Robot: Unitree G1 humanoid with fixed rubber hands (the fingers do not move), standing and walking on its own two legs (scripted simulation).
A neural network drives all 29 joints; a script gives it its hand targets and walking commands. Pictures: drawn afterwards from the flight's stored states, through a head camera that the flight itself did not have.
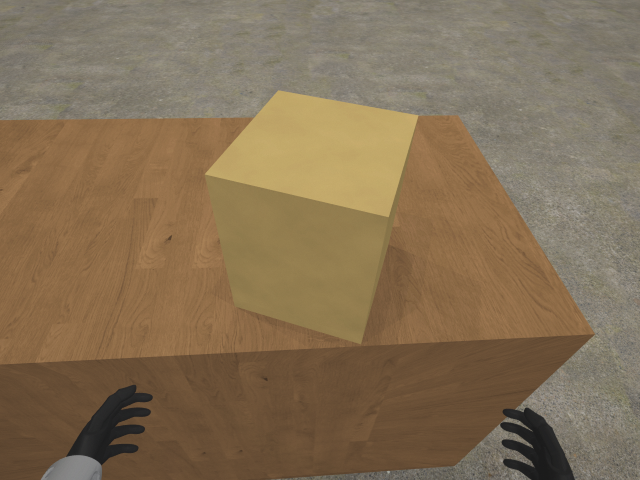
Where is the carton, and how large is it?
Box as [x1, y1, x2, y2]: [205, 90, 418, 343]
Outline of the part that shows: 278,90 205,173 235,306 360,343 386,251 418,115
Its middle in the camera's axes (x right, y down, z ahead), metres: +0.00 -0.04 +0.56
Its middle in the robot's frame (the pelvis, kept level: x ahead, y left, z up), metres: +0.46 +0.04 +0.09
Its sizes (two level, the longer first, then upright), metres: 0.210 0.200 0.250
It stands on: a pedestal, 0.74 m high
